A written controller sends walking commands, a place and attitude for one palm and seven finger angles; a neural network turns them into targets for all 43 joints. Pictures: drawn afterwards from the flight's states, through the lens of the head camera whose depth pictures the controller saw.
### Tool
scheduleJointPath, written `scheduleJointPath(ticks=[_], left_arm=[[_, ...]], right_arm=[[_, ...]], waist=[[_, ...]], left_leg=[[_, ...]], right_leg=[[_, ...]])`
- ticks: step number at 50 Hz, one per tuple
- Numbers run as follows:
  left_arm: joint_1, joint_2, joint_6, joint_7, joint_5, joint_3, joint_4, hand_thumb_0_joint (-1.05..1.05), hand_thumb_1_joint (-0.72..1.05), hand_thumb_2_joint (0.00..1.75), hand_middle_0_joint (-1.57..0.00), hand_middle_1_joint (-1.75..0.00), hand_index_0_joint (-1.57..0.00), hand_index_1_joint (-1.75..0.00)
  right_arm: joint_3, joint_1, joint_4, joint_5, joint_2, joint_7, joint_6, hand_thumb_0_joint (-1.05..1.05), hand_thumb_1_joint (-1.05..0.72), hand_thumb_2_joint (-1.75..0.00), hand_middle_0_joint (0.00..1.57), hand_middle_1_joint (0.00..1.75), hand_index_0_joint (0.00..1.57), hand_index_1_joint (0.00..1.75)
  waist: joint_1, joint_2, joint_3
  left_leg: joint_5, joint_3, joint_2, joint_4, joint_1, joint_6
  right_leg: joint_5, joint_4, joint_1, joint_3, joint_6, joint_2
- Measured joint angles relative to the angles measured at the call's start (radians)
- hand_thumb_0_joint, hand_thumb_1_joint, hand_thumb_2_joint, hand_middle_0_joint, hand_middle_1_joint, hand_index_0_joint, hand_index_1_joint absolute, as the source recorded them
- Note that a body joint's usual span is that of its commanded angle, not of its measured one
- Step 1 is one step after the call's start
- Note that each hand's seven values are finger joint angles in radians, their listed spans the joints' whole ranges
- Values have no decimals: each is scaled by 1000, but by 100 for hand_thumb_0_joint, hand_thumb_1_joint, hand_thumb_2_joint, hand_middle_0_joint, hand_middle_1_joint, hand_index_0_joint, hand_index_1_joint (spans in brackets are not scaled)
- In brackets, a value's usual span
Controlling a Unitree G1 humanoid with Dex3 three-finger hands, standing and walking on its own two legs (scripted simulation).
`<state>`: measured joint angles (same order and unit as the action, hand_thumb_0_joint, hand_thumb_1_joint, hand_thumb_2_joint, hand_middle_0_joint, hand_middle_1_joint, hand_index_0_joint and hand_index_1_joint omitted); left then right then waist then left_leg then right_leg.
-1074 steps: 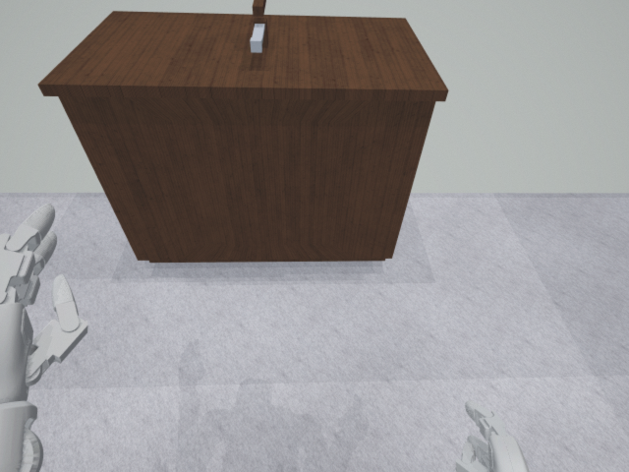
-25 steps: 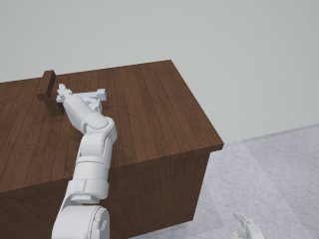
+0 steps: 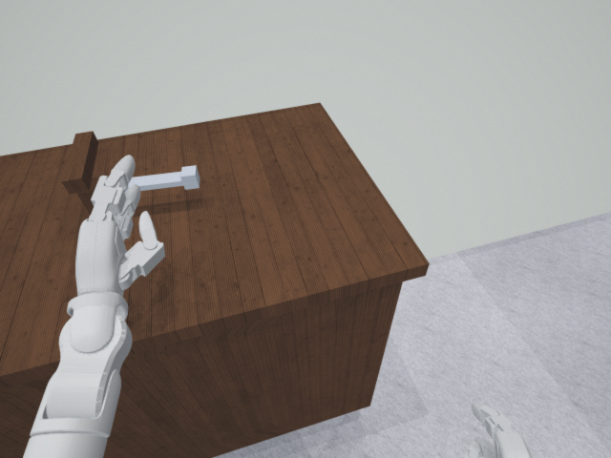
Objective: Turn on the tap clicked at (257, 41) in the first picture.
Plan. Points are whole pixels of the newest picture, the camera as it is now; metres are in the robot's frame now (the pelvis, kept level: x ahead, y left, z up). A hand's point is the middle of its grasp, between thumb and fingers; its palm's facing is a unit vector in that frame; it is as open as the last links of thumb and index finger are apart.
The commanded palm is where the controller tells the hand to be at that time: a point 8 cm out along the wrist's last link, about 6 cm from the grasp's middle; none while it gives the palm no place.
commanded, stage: draw the hand back beside the body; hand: left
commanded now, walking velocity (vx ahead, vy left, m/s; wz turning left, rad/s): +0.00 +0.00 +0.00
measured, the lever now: (190, 177) +0.51 +0.26 +0.09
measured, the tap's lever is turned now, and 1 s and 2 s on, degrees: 83 83 83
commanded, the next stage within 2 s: step back with the hand held close in 0.96 s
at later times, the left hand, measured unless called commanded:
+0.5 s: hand (111, 282) +0.25 +0.25 +0.15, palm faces +0.36 -0.89 -0.28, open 7.5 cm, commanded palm +0.20 +0.29 +0.16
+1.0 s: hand (89, 307) +0.22 +0.25 +0.15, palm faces +0.41 -0.85 -0.33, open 7.4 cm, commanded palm +0.17 +0.29 +0.17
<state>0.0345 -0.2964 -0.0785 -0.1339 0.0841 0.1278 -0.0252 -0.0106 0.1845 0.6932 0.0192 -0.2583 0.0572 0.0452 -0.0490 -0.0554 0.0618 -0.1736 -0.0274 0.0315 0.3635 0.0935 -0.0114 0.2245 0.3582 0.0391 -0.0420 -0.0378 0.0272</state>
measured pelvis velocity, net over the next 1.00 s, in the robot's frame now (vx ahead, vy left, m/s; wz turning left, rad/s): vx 0.02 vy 0.01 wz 0.01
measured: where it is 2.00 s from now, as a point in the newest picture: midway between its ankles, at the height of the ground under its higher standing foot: outside the picture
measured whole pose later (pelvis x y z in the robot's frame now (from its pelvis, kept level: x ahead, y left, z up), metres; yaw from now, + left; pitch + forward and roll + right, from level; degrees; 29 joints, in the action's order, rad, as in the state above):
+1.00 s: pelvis +0.02 +0.01 +0.00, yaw +0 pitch -5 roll +0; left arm -0.40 -0.32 -0.11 -0.11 0.08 0.25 -0.36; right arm 0.00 0.17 0.65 0.00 -0.22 0.05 0.08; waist -0.07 -0.06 0.04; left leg -0.22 -0.02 0.02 0.40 0.10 0.00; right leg 0.25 0.37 0.03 -0.05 -0.02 0.01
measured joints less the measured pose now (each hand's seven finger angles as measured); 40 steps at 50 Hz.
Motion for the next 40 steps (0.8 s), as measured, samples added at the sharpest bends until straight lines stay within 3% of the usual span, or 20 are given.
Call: scheduleJointPath(ticks=[9,22,40], left_arm=[[-124,8,-37,36,-5,9,-87,1,89,90,-18,-23,-18,-23],[-282,-5,-25,34,-6,71,-230,1,89,90,-19,-26,-20,-27],[-454,-27,-28,24,-8,132,-349,1,89,90,-20,-29,-21,-30]], right_arm=[[19,-36,-43,-11,44,-14,1,1,-91,-90,21,30,20,30],[22,-24,-50,-21,46,-21,3,1,-91,-90,21,30,20,30],[8,-11,-52,-22,37,-15,30,1,-91,-90,21,30,20,30]], waist=[[19,6,-12],[-13,6,-18],[-25,0,-25]], left_leg=[[-2,-23,-7,-21,-20,8],[-28,-18,-17,0,-20,18],[-45,-2,-18,34,0,17]], right_leg=[[-7,-23,-13,23,12,-7],[9,-25,-27,18,24,-18],[27,-1,-18,2,23,-19]])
